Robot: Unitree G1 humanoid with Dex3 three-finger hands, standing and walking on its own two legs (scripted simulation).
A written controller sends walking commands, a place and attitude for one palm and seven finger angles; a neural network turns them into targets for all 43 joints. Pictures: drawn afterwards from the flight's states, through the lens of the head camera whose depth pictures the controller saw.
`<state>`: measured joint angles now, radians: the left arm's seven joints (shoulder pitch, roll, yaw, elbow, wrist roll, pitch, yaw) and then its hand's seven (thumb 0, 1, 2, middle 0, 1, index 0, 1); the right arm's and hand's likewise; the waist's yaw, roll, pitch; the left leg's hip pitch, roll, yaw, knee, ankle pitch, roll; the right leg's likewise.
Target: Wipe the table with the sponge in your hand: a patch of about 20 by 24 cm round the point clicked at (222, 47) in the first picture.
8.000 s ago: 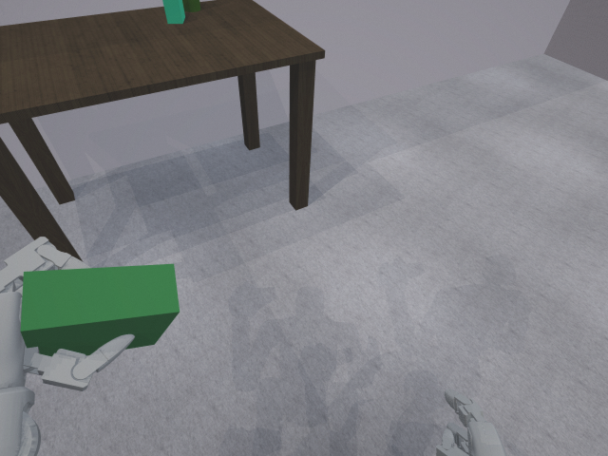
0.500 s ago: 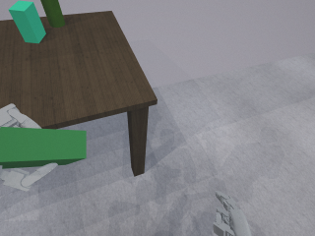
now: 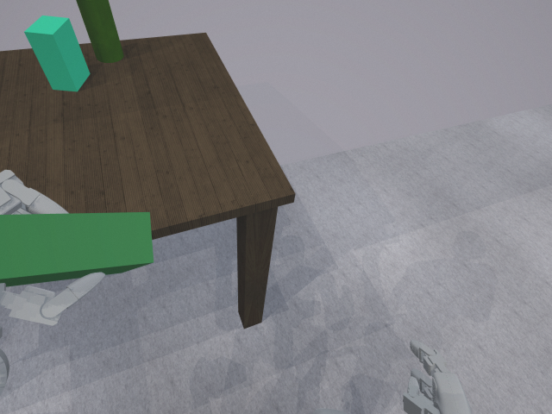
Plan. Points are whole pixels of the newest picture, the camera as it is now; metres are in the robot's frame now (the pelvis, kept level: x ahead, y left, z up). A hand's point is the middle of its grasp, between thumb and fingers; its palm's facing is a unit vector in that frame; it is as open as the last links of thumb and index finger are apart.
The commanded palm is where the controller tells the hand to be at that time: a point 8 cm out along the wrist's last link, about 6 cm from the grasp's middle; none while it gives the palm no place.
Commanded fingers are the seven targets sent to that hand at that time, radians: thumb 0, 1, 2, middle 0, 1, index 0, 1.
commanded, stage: shuffle to correct the standing spot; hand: left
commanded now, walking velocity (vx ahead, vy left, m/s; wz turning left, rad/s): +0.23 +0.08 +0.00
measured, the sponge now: (93, 249) +0.24 +0.22 +0.16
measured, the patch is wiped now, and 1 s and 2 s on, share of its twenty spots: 0.00 0.00 0.00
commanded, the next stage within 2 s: come to a stop and stand still in 0.62 s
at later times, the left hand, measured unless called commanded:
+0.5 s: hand (37, 164) +0.34 +0.31 +0.18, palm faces +0.43 -0.80 -0.41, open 9.3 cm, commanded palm +0.26 +0.34 +0.19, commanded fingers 0.00 0.10 1.30 -1.20 -1.60 -1.20 -1.60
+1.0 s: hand (70, 113) +0.43 +0.31 +0.18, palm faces +0.41 -0.83 -0.38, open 9.2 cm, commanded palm +0.35 +0.36 +0.19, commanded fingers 0.00 0.10 1.30 -1.20 -1.60 -1.20 -1.60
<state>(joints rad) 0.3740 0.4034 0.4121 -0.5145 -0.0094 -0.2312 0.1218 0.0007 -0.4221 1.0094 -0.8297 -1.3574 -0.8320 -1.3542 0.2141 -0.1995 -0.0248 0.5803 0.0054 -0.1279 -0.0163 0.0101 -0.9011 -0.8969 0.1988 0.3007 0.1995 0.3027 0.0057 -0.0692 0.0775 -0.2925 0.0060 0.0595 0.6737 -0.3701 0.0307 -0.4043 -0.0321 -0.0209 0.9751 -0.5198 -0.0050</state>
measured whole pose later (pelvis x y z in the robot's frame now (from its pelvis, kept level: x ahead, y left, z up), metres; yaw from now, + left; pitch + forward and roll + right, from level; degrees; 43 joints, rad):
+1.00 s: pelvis +0.20 +0.08 +0.00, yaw +1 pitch -2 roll +2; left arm 0.38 0.39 0.34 -0.56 -0.01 -0.16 0.17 0.00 -0.42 1.01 -0.83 -1.36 -0.83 -1.36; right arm 0.15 -0.18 -0.01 0.60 0.00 -0.12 -0.04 0.01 -0.90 -0.90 0.20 0.30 0.20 0.30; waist 0.01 -0.09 0.12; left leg -0.29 0.02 0.11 0.59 -0.26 0.01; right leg -0.26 -0.04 -0.03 0.75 -0.47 -0.01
